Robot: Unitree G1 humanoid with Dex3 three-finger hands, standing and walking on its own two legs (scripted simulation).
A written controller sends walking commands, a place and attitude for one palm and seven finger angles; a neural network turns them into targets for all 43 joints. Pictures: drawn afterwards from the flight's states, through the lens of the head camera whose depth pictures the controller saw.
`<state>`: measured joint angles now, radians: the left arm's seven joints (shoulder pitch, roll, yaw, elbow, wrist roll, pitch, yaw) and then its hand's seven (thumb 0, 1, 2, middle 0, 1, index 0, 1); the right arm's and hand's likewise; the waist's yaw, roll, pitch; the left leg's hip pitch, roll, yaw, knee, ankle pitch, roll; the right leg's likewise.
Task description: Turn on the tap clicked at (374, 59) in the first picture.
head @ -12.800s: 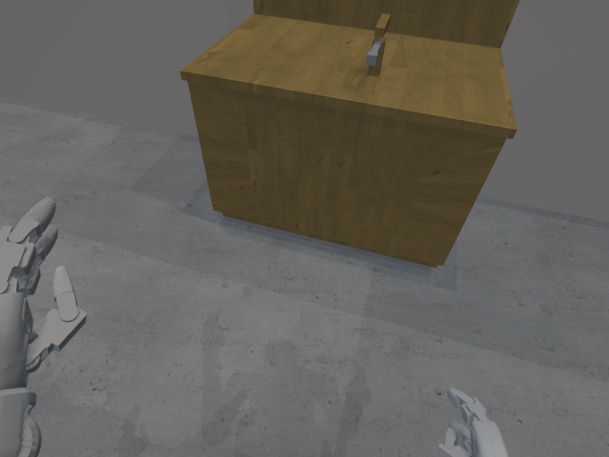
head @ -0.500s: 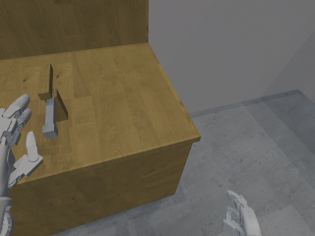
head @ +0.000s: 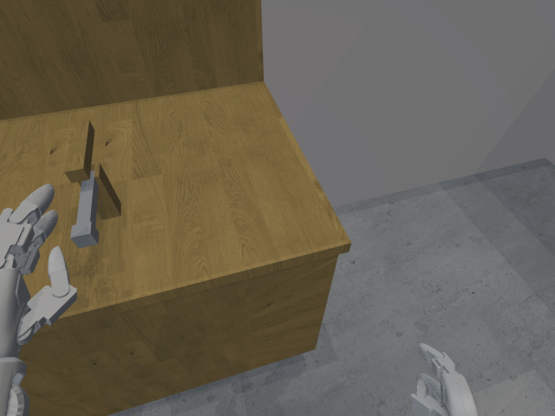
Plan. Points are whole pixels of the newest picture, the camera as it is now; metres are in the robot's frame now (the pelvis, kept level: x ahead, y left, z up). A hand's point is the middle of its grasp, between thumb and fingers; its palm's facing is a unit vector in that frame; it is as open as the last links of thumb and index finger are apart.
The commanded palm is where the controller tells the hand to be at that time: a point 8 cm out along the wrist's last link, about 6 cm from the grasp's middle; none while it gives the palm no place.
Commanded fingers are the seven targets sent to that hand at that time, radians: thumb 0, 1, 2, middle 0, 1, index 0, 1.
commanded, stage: come to a stop and stand still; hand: left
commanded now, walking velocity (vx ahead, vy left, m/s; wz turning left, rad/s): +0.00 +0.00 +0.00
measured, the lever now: (85, 235) +0.35 +0.32 +0.06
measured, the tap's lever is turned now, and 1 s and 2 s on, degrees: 0 0 0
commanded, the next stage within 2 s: look again from close up in 0.72 s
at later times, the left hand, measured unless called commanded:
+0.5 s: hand (16, 278) +0.22 +0.30 +0.16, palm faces +0.33 -0.87 -0.37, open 7.4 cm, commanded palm +0.17 +0.34 +0.18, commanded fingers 0.00 0.90 0.90 -0.20 -0.30 -0.20 -0.30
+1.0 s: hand out of the picture +0.24 +0.33 +0.18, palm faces +0.40 -0.84 -0.37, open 7.4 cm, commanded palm +0.17 +0.34 +0.18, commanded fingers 0.00 0.90 0.90 -0.20 -0.30 -0.20 -0.30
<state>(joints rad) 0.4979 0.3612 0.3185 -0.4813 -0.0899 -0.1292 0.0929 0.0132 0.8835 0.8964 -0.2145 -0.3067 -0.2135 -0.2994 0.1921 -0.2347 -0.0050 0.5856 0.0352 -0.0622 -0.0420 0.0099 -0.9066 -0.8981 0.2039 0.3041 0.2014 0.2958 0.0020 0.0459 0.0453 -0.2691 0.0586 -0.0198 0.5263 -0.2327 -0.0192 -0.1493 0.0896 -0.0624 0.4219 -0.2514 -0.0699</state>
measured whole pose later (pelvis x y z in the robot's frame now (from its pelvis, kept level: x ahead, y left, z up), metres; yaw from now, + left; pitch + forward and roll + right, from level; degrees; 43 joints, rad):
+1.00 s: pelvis +0.00 +0.07 +0.00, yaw -2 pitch +0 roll -1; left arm 0.29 0.40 0.42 -0.38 -0.05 -0.23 0.09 0.01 0.89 0.90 -0.21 -0.31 -0.21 -0.30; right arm 0.20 -0.20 0.01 0.57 0.01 -0.15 0.02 0.01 -0.90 -0.90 0.21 0.30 0.21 0.30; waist 0.03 -0.02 0.06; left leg -0.28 -0.03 0.06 0.47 -0.20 0.07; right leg -0.20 0.00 0.01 0.43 -0.24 0.02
